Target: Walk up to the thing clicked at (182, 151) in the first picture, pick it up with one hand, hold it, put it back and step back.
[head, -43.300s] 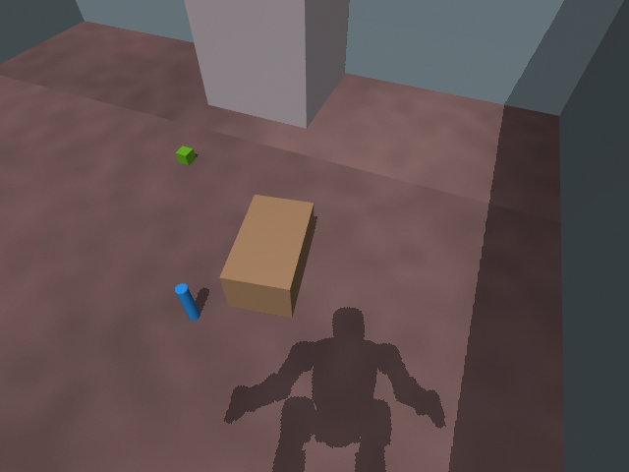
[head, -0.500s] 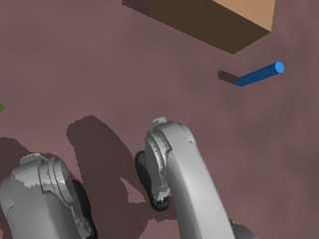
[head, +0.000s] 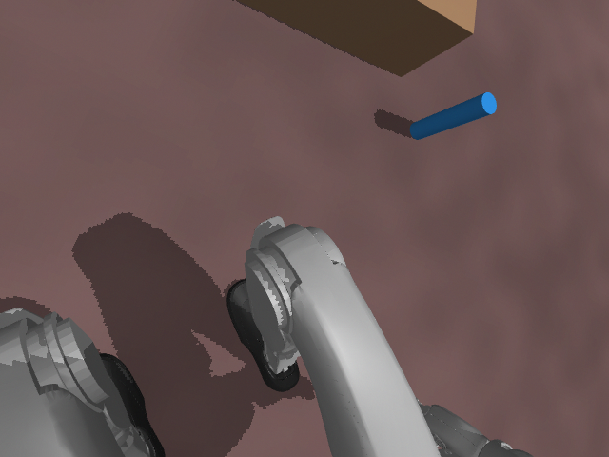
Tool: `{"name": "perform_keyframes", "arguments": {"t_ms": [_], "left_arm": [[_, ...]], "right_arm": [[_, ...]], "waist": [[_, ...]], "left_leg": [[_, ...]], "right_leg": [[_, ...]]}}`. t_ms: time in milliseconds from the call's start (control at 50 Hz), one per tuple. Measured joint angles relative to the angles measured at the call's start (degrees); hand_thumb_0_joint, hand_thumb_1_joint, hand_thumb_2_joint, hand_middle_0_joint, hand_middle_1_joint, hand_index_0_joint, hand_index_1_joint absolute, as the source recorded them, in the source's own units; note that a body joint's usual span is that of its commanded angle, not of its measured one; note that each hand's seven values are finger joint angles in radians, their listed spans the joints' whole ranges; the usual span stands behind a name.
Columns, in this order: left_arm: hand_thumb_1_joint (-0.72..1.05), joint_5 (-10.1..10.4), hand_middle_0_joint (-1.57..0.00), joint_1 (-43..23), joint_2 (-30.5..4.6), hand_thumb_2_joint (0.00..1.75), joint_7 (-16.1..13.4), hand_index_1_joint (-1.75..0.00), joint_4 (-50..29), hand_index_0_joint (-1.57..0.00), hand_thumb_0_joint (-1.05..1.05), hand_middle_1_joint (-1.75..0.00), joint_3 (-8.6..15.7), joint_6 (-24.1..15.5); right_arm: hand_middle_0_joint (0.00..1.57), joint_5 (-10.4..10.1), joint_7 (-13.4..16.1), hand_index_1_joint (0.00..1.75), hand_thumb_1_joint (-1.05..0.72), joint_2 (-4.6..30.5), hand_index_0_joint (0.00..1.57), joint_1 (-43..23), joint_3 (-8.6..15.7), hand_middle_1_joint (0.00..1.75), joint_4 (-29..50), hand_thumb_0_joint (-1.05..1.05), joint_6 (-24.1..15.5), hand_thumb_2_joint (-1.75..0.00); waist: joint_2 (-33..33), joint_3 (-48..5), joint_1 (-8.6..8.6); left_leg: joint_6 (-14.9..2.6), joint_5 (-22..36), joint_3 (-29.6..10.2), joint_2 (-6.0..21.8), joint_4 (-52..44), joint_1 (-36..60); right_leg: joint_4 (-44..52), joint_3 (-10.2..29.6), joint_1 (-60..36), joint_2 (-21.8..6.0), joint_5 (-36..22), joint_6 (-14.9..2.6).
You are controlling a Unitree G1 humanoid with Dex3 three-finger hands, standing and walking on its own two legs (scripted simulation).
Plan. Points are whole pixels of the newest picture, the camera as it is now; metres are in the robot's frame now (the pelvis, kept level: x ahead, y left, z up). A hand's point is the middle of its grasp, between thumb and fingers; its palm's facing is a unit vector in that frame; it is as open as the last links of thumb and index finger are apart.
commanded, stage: rest palm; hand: left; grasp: from above
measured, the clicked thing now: out of the picture +0.43 +0.34 -0.29
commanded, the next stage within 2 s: close in 0.72 s
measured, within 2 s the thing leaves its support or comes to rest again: neither
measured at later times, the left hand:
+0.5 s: hand out of the picture +0.42 +0.35 -0.26, palm faces -0.23 -0.38 -0.90, open 14.3 cm
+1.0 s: hand out of the picture +0.41 +0.36 -0.26, palm faces -0.21 -0.37 -0.90, open 13.9 cm
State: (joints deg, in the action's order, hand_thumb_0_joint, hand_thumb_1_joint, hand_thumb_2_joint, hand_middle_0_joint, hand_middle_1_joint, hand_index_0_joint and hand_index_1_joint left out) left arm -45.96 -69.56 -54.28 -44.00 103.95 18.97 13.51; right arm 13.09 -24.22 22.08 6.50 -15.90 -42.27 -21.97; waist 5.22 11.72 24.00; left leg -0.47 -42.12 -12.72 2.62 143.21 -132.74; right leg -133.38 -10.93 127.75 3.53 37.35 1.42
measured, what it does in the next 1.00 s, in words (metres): stands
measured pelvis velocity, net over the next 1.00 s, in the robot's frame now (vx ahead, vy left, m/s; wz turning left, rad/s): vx -0.01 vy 0.00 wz -0.02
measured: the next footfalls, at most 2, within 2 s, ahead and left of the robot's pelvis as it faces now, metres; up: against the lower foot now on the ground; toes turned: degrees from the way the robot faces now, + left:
none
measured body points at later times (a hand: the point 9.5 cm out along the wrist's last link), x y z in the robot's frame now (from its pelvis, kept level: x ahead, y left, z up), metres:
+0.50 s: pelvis -0.01 +0.00 +0.00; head +0.28 +0.12 +0.32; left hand +0.43 +0.36 -0.20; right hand +0.01 -0.23 -0.05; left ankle +0.06 +0.13 -0.28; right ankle +0.11 -0.11 -0.28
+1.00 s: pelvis -0.01 +0.00 +0.00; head +0.29 +0.12 +0.31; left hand +0.42 +0.38 -0.21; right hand +0.01 -0.23 -0.04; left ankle +0.06 +0.13 -0.28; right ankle +0.11 -0.11 -0.28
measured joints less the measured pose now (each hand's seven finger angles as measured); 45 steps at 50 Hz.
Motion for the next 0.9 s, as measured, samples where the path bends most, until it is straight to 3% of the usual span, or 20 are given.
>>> {"name": "perform_keyframes", "arguments": {"t_ms": [160,280,400,540,680,800,900], "left_arm": [[-0.58,1.55,-0.12,2.60,-2.26,0.99,3.64,-1.01,1.07,-0.11,0.00,-1.00,0.20,0.15],[-0.58,0.05,-0.13,2.42,-3.76,1.00,4.85,-1.01,0.86,-0.11,0.00,-0.99,-2.34,-2.24],[-0.59,-1.15,-0.12,1.18,-3.72,1.01,4.08,-1.01,1.62,-0.10,0.00,-0.99,-4.35,-3.29],[-0.58,-1.69,-0.12,-0.11,-4.01,1.01,1.89,-1.00,2.50,-0.10,0.00,-0.99,-3.48,-2.92],[-0.58,-0.67,-0.13,0.04,-5.47,1.00,1.07,-1.00,1.29,-0.11,0.00,-0.98,-1.13,-2.17],[-0.57,-0.02,-0.14,1.06,-6.74,1.00,1.57,-0.99,-0.19,-0.11,0.00,-0.97,0.34,-1.75],[-0.55,0.74,-0.16,2.05,-6.98,0.99,2.63,-0.98,-0.13,-0.13,0.00,-0.95,-0.59,-1.43]], "right_arm": [[0.20,-0.89,1.39,0.30,-0.94,-0.77,0.20,1.39,-1.33,0.30,0.16,0.00,0.36,-0.92],[0.20,-0.64,2.88,0.30,-0.94,-1.03,0.20,1.46,-1.60,0.30,-0.62,0.00,-0.57,-0.91],[0.20,-0.24,3.17,0.30,-0.94,-0.86,0.20,1.06,-2.05,0.30,-0.72,0.00,-1.37,-0.91],[0.20,0.12,2.36,0.30,-0.94,-0.59,0.20,0.81,-2.98,0.30,0.63,0.00,-1.97,-0.91],[0.20,0.34,1.64,0.30,-0.95,0.52,0.20,0.38,-3.64,0.30,2.34,0.00,-2.19,-0.92],[0.20,-0.15,1.83,0.30,-0.94,0.60,0.20,0.25,-3.79,0.30,2.67,0.00,-1.64,-0.92],[0.20,-0.18,2.22,0.30,-0.94,0.36,0.20,0.43,-3.99,0.30,2.62,0.00,-1.34,-0.92]], "waist": [[1.16,-0.03,-0.82],[2.39,0.49,-1.32],[2.55,0.41,-0.98],[3.08,1.34,-0.01],[3.84,3.38,0.73],[4.22,4.38,0.23],[4.11,4.25,-0.37]], "left_leg": [[-0.17,2.37,0.05,-0.18,-0.18,-0.82],[-0.27,3.19,-0.19,-0.63,0.19,-1.01],[-0.43,2.41,-0.64,-0.88,0.19,-0.54],[-0.13,1.29,-1.46,-0.79,-0.16,0.51],[-0.17,1.24,-1.86,-0.54,0.02,0.81],[-0.27,1.73,-2.12,-0.29,0.02,0.68],[-0.32,2.03,-1.98,-0.37,-0.15,0.88]], "right_leg": [[0.18,0.02,0.59,-0.08,-2.14,0.08],[0.06,-0.20,0.16,-0.34,-2.58,0.19],[0.53,-0.60,-0.89,-0.43,-1.67,0.45],[1.37,-1.25,-2.04,-0.22,-0.92,0.41],[1.50,-1.55,-2.25,0.07,-1.24,0.48],[1.84,-1.73,-2.15,0.38,-2.03,0.63],[1.93,-1.63,-2.41,0.29,-2.21,0.63]]}}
